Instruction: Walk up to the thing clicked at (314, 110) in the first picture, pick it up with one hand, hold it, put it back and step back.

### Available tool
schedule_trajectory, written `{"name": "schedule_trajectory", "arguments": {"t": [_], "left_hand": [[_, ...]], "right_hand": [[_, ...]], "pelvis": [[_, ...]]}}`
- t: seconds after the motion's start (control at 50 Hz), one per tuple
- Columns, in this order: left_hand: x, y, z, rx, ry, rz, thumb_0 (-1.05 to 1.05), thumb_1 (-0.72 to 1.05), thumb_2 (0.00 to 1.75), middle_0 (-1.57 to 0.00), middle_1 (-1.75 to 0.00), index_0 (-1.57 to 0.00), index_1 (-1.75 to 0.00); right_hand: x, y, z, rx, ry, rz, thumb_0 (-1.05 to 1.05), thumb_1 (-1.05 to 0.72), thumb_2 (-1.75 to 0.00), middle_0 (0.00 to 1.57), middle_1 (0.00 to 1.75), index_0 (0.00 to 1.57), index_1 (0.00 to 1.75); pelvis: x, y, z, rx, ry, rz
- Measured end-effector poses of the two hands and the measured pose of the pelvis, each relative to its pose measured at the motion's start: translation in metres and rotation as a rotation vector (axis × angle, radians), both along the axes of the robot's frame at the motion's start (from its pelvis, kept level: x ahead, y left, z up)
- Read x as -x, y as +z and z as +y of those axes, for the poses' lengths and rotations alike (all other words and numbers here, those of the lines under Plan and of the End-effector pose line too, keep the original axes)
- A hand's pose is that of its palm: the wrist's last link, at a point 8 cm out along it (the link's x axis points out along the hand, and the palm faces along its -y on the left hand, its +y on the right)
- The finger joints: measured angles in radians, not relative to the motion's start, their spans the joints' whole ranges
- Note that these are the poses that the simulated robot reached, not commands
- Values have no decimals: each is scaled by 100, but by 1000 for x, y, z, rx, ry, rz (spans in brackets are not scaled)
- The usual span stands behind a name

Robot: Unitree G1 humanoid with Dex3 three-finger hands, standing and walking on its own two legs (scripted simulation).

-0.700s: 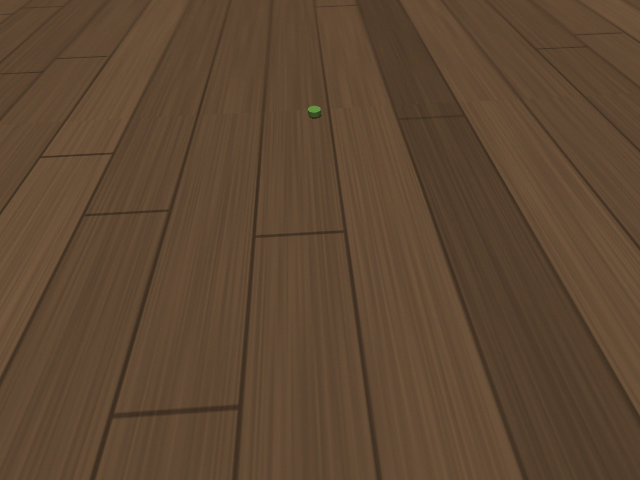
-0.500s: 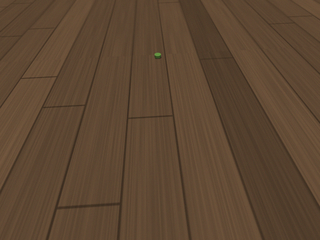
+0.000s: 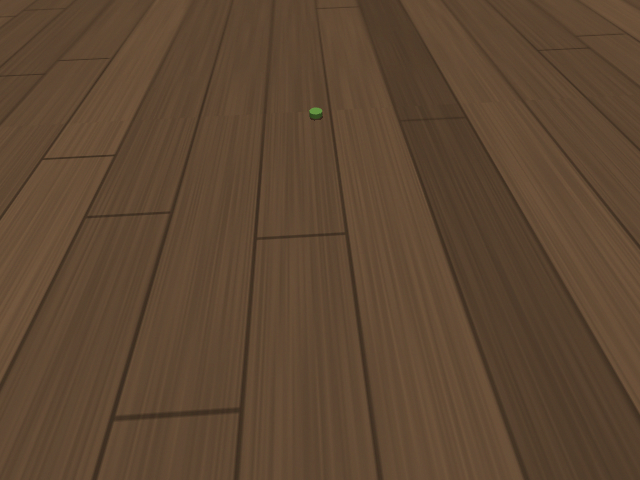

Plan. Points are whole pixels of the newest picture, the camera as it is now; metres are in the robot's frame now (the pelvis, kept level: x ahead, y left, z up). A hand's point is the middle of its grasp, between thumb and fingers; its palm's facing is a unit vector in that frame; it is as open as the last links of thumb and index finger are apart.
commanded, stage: stand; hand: left
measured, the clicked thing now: (315, 113) +2.18 +0.07 -0.77
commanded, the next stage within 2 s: walk up in 0.42 s
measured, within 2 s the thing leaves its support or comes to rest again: neither
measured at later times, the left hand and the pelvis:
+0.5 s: hand out of the picture +0.08 +0.26 -0.15, palm faces -0.02 -0.95 -0.32, open 7.4 cm; pelvis +0.01 +0.00 +0.00, yaw -1 degrees
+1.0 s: hand (146, 384) +0.31 +0.32 -0.15, palm faces -0.12 -0.94 -0.32, open 7.4 cm; pelvis +0.19 +0.05 -0.01, yaw -3 degrees
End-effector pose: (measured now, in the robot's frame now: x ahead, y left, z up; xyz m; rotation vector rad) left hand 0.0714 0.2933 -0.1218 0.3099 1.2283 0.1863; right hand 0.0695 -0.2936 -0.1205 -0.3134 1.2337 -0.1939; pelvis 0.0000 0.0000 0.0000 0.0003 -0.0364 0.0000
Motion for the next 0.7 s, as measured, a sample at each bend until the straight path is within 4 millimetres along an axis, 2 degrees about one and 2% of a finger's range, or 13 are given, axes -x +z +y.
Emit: {"name": "schedule_trajectory", "arguments": {"t": [0.42,0.5,0.6,0.7], "left_hand": [[3,1,2,-6,1,6,0,90,90,-20,-30,-20,-30],[0,5,9,12,-4,-29,0,90,90,-20,-30,-20,-30],[-6,5,33,-15,13,-73,0,90,90,-20,-30,-20,-30],[-5,2,68,-27,50,-27,0,90,90,-20,-30,-20,-30]], "right_hand": [[2,-1,0,-2,0,5,1,-91,-89,20,30,20,30],[-1,3,-8,-14,5,-37,1,-90,-89,20,30,20,30],[-21,4,-23,37,23,-54,1,-90,-89,20,30,20,30],[-67,19,-12,68,60,-98,1,-91,-90,20,30,20,30]], "pelvis": [[0,0,0,0,-1,-1],[-7,-2,0,0,-13,22],[-22,-13,8,15,5,27],[-51,-13,29,17,-2,14]]}}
